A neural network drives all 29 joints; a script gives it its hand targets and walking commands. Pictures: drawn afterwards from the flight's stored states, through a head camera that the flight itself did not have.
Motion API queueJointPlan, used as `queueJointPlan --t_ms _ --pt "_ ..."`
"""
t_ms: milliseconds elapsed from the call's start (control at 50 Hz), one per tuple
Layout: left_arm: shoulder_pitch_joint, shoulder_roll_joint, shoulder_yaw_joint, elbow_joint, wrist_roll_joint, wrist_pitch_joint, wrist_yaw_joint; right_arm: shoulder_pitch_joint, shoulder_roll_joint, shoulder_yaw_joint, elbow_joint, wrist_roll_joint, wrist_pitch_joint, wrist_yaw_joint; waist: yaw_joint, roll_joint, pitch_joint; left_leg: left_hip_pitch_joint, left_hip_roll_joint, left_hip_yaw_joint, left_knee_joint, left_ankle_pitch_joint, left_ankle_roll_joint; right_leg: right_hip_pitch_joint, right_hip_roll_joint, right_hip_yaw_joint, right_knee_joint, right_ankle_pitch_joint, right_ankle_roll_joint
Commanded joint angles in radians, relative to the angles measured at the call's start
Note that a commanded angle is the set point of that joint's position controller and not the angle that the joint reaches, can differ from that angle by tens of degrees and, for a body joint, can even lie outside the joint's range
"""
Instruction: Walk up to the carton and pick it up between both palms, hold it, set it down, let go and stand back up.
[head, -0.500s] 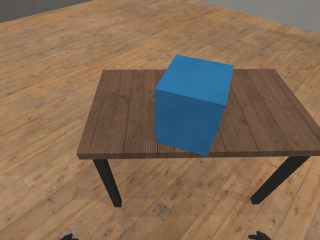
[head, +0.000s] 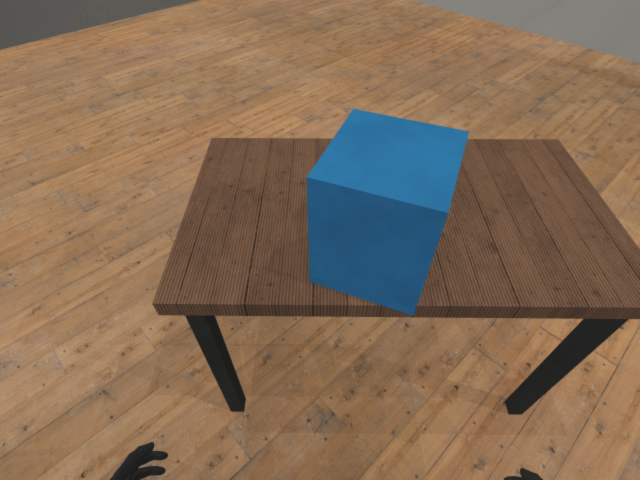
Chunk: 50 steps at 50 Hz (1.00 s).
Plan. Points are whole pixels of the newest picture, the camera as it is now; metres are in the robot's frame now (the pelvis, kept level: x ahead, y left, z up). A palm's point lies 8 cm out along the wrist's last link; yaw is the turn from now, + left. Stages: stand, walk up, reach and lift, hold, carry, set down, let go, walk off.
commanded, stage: walk up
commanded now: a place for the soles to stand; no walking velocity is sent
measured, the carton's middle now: (383, 212) +0.56 -0.09 +0.01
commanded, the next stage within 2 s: none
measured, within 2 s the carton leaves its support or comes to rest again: neither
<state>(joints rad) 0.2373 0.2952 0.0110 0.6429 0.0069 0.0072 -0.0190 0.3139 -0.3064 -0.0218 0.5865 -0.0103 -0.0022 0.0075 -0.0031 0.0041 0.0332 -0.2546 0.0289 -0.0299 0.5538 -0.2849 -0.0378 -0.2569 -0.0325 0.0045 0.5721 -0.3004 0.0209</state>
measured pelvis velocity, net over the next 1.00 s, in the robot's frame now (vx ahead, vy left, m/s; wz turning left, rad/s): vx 0.14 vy -0.17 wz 0.04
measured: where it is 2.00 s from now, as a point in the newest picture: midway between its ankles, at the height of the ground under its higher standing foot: outside the picture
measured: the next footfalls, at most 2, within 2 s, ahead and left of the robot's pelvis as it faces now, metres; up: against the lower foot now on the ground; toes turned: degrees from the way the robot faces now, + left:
right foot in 0.58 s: +0.18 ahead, -0.29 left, +0.00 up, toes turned -1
left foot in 1.02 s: +0.23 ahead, -0.05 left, +0.00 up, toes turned +5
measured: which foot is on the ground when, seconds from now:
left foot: down 0.00-0.56, up 0.58-1.00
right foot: down 0.00-0.24, up 0.26-0.56, down 0.58-1.00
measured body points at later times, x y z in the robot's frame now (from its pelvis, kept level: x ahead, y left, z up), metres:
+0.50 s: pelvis +0.02 -0.07 +0.00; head +0.05 -0.05 +0.45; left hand +0.16 +0.21 -0.11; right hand +0.04 -0.39 -0.09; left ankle +0.01 +0.14 -0.73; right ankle +0.09 -0.22 -0.69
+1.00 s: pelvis +0.14 -0.17 +0.00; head +0.17 -0.17 +0.45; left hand +0.12 +0.11 -0.11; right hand +0.31 -0.39 -0.10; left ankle +0.19 -0.05 -0.72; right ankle +0.11 -0.25 -0.73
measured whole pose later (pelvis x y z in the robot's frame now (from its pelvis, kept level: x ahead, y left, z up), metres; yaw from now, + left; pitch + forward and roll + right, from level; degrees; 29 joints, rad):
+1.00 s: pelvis +0.14 -0.17 +0.00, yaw +2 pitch -2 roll +1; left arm 0.48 0.28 0.00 0.67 0.02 0.01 0.01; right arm 0.20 -0.24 -0.02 0.60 -0.03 0.01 -0.01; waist 0.07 0.01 0.10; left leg -0.36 -0.02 0.04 0.62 -0.17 0.01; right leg -0.19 -0.01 -0.10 0.58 -0.36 -0.05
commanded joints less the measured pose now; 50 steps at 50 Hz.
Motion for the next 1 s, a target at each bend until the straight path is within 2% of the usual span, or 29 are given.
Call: queueJointPlan --t_ms 0,80,180,200,220,240,260,280,300,340,380,440,460,480,500,520,540,560,580,600,640,680,740,760,820,860,900,940,980 --pt "-0.003 0.121 0.037 -0.069 0.001 -0.012 0.004 0.002 -0.109 -0.035 -0.069 0.0 -0.015 -0.003 0.008 -0.013 -0.028 -0.009 0.041 -0.061 -0.07 0.128 0.057 0.007 -0.063 0.065 -0.106 0.099 -0.061" --pt "-0.002 0.122 0.037 -0.066 -0.001 -0.013 0.004 0.024 -0.106 -0.034 -0.065 0.0 -0.018 -0.005 0.004 -0.029 -0.049 0.001 0.043 -0.066 -0.066 0.145 0.056 0.025 -0.066 0.057 -0.105 0.104 -0.063" --pt "0.001 0.117 0.037 -0.068 0.0 -0.009 0.003 0.013 -0.107 -0.035 -0.065 0.0 -0.016 -0.005 0.004 -0.002 -0.015 -0.022 0.042 -0.078 -0.081 0.118 0.06 0.006 -0.061 0.045 -0.106 0.062 -0.057" --pt "0.009 0.147 0.062 -0.084 0.046 0.01 -0.025 0.177 -0.146 -0.091 -0.035 -0.046 -0.023 -0.024 -0.03 -0.025 -0.026 0.086 0.11 -0.198 -0.142 -0.305 0.131 -0.123 -0.003 -0.015 0.062 -0.273 -0.068" --pt "-0.037 0.105 0.055 -0.118 0.06 0.023 -0.039 0.239 -0.232 -0.12 -0.008 -0.056 -0.023 -0.039 -0.075 0.097 0.063 0.145 0.254 -0.424 -0.29 -0.529 0.212 -0.348 0.037 -0.076 0.232 -0.315 -0.038" --pt "-0.048 0.099 0.058 -0.138 0.068 0.035 -0.048 0.245 -0.263 -0.13 0.003 -0.062 -0.021 -0.057 -0.086 0.124 0.128 0.151 0.382 -0.576 -0.345 -0.563 0.292 -0.481 -0.015 -0.002 0.378 -0.303 -0.032" --pt "-0.051 0.109 0.064 -0.144 0.07 0.041 -0.053 0.229 -0.245 -0.126 0.006 -0.064 -0.025 -0.07 -0.08 0.095 0.16 0.132 0.402 -0.587 -0.35 -0.509 0.313 -0.525 -0.055 0.049 0.442 -0.251 -0.028" --pt "-0.048 0.109 0.069 -0.152 0.07 0.038 -0.056 0.203 -0.222 -0.119 0.008 -0.068 -0.034 -0.075 -0.063 0.072 0.162 0.115 0.384 -0.548 -0.333 -0.424 0.311 -0.524 -0.08 0.077 0.459 -0.185 -0.02" --pt "-0.029 0.112 0.072 -0.149 0.068 0.035 -0.057 0.172 -0.195 -0.109 0.011 -0.068 -0.042 -0.075 -0.045 0.041 0.128 0.121 0.329 -0.458 -0.315 -0.36 0.276 -0.488 -0.079 0.082 0.458 -0.133 -0.012" --pt "0.014 0.093 0.071 -0.128 0.063 0.035 -0.066 0.116 -0.177 -0.107 0.013 -0.064 -0.054 -0.071 -0.021 0.089 0.046 0.13 0.248 -0.311 -0.298 -0.226 0.228 -0.401 -0.053 0.03 0.454 -0.051 0.009" --pt "0.005 0.073 0.068 -0.137 0.059 0.037 -0.077 0.095 -0.182 -0.11 0.023 -0.053 -0.06 -0.062 -0.016 0.166 0.033 0.105 0.204 -0.222 -0.285 -0.117 0.216 -0.334 -0.056 0.004 0.395 -0.027 0.017" --pt "0.001 0.07 0.073 -0.147 0.042 0.037 -0.086 0.037 -0.195 -0.117 0.007 -0.05 -0.056 -0.054 -0.002 0.274 0.046 -0.035 0.184 -0.134 -0.243 -0.182 0.2 -0.177 -0.083 -0.01 0.257 -0.045 -0.001" --pt "0.03 0.08 0.079 -0.136 0.035 0.032 -0.085 0.018 -0.201 -0.119 -0.003 -0.051 -0.051 -0.051 0.015 0.268 0.042 -0.105 0.176 -0.116 -0.207 -0.216 0.193 -0.076 -0.071 -0.033 0.204 -0.062 -0.011" --pt "0.074 0.09 0.087 -0.115 0.038 0.027 -0.079 0.016 -0.194 -0.115 -0.005 -0.053 -0.047 -0.049 0.033 0.231 0.032 -0.152 0.164 -0.107 -0.156 -0.229 0.185 0.025 -0.047 -0.069 0.158 -0.049 -0.018" --pt "0.177 0.104 0.101 -0.075 0.042 0.019 -0.068 0.002 -0.184 -0.103 -0.008 -0.053 -0.04 -0.048 0.084 0.158 0.002 -0.235 0.144 -0.086 -0.055 -0.272 0.17 0.184 -0.026 -0.11 0.093 0.019 -0.028" --pt "0.287 0.143 0.12 -0.038 0.047 0.011 -0.053 0.041 -0.122 -0.076 -0.014 -0.055 -0.033 -0.049 0.129 -0.004 -0.014 -0.312 0.076 -0.057 0.152 -0.291 0.141 0.306 0.003 -0.108 0.047 0.005 -0.036" --pt "0.377 0.217 0.131 -0.012 0.048 0.003 -0.041 0.105 -0.032 -0.045 -0.022 -0.054 -0.029 -0.047 0.166 -0.249 -0.06 -0.371 -0.03 0.035 0.448 -0.349 0.1 0.354 -0.051 -0.013 -0.029 -0.099 -0.065" --pt "0.377 0.29 0.119 -0.04 0.046 -0.008 -0.03 0.098 0.025 -0.022 -0.078 -0.042 -0.021 -0.049 0.167 -0.412 -0.021 -0.513 -0.097 -0.017 0.676 -0.461 0.062 0.247 -0.292 0.409 -0.218 -0.3 -0.149" --pt "0.252 0.325 0.124 -0.069 0.034 -0.002 -0.021 0.121 -0.051 -0.049 -0.089 -0.032 -0.007 -0.064 0.113 -0.323 0.021 -0.47 -0.062 -0.096 0.755 -0.397 0.055 0.094 -0.411 0.645 -0.414 -0.5 -0.233" --pt "0.165 0.311 0.116 -0.079 0.012 0.0 -0.013 0.085 -0.093 -0.06 -0.089 -0.029 -0.002 -0.07 0.082 -0.253 0.087 -0.461 -0.019 -0.112 0.784 -0.314 0.049 0.008 -0.419 0.673 -0.462 -0.527 -0.265" --pt "0.112 0.206 0.092 -0.065 0.024 0.005 -0.002 0.087 -0.115 -0.071 -0.035 -0.014 0.001 -0.06 0.042 -0.136 0.173 -0.416 0.024 -0.077 0.716 -0.165 0.042 -0.048 -0.299 0.381 -0.352 -0.357 -0.218" --pt "0.114 0.133 0.065 -0.044 0.04 -0.002 -0.001 0.131 -0.101 -0.075 -0.007 -0.014 -0.006 -0.038 0.014 -0.105 0.141 -0.314 0.014 -0.038 0.585 -0.113 0.038 -0.088 -0.231 0.229 -0.33 -0.233 -0.196" --pt "0.195 0.116 0.048 0.004 0.037 -0.037 0.011 0.085 -0.057 -0.055 -0.036 -0.03 -0.015 -0.016 0.021 -0.073 0.089 -0.294 -0.001 -0.009 0.425 -0.048 0.024 0.024 -0.246 0.183 -0.282 0.16 -0.207" --pt "0.214 0.113 0.043 0.01 0.035 -0.045 0.016 0.057 -0.036 -0.046 -0.044 -0.031 -0.014 -0.013 0.027 -0.06 0.062 -0.291 -0.007 -0.005 0.362 -0.016 0.023 0.072 -0.233 0.148 -0.256 0.282 -0.194" --pt "0.236 0.128 0.039 0.001 0.019 -0.047 0.027 -0.021 0.006 -0.027 -0.057 -0.029 -0.009 -0.01 0.037 -0.123 0.017 -0.191 -0.026 0.042 0.217 0.073 0.029 0.12 -0.194 0.047 -0.169 0.632 -0.133" --pt "0.268 0.146 0.039 -0.004 0.008 -0.033 0.029 -0.08 0.013 -0.021 -0.065 -0.026 -0.005 -0.016 0.062 -0.166 0.003 -0.144 -0.044 0.063 0.16 0.071 0.034 0.127 -0.19 0.044 -0.126 0.71 -0.125" --pt "0.297 0.123 0.03 -0.017 0.012 -0.013 0.037 -0.118 0.021 -0.014 -0.067 -0.021 -0.003 -0.018 0.072 -0.184 -0.002 -0.151 -0.073 0.108 0.113 0.08 0.037 0.158 -0.149 0.034 -0.078 0.725 -0.084" --pt "0.273 0.146 0.031 -0.042 0.005 0.003 0.041 -0.116 0.006 -0.017 -0.056 -0.018 -0.008 -0.024 0.051 -0.149 -0.006 -0.074 -0.065 0.102 -0.01 0.157 0.052 0.13 -0.146 0.035 -0.034 0.681 -0.07" --pt "0.265 0.164 0.027 -0.067 -0.007 -0.005 0.032 -0.056 -0.044 -0.026 -0.034 -0.031 -0.018 -0.03 0.01 -0.084 -0.06 0.135 0.014 -0.004 -0.092 0.379 0.103 0.008 -0.149 0.036 0.023 0.565 -0.035"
